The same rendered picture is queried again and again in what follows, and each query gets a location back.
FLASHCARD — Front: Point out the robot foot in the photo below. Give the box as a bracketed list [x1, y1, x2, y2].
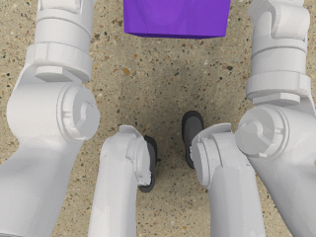
[138, 136, 158, 193]
[182, 111, 204, 169]

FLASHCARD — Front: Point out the carton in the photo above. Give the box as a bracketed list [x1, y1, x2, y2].
[123, 0, 231, 40]

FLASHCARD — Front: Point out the robot right foot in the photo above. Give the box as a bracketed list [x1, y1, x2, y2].
[182, 111, 204, 169]

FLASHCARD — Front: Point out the robot left foot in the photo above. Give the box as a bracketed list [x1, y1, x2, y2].
[138, 136, 158, 193]

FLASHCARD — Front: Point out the left robot forearm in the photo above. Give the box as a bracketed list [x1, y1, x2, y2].
[6, 0, 97, 116]

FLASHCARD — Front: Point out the right robot forearm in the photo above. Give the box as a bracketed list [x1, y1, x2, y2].
[246, 0, 316, 118]

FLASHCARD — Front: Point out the right robot upper arm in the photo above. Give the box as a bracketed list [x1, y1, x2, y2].
[234, 104, 316, 237]

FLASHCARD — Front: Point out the left robot upper arm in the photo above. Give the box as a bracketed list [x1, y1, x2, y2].
[0, 81, 101, 237]

